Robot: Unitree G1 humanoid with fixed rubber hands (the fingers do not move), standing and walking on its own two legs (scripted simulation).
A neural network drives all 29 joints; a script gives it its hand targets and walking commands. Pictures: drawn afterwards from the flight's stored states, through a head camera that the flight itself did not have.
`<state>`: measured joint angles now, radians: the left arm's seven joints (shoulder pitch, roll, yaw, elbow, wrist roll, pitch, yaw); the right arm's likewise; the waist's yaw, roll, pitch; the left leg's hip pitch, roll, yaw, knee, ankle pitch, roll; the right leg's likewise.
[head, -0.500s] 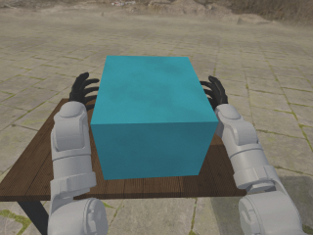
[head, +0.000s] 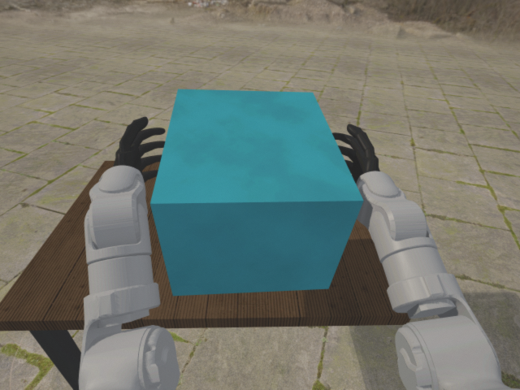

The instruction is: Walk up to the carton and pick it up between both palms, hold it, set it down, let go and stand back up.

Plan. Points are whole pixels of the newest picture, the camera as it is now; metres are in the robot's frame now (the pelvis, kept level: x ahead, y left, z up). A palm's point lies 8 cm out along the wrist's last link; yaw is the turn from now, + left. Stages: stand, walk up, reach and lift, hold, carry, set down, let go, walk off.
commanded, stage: hold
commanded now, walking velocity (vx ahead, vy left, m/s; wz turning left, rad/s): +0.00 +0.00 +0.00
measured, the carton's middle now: (249, 184) +0.41 +0.00 +0.18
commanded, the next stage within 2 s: set down in 0.80 s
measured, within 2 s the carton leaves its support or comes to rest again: neither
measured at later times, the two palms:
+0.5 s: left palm (130, 172) +0.36 +0.17 +0.24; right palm (364, 176) +0.35 -0.17 +0.23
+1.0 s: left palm (131, 162) +0.37 +0.17 +0.25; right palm (363, 170) +0.36 -0.17 +0.23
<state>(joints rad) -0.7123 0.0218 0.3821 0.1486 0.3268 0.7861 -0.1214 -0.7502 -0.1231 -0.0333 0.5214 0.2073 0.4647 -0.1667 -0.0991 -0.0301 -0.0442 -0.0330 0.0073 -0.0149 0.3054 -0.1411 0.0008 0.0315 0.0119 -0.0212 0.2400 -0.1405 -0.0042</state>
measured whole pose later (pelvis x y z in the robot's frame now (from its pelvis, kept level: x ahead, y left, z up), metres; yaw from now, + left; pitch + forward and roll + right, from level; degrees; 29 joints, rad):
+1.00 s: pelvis +0.00 +0.00 +0.00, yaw +0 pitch -8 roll +0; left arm -0.77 0.03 0.39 0.19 0.33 0.72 -0.12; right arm -0.77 -0.11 -0.08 0.54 0.16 0.40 -0.15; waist -0.09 -0.04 -0.01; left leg -0.01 0.00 0.00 0.28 -0.13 0.00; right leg 0.03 0.01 -0.01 0.25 -0.15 0.00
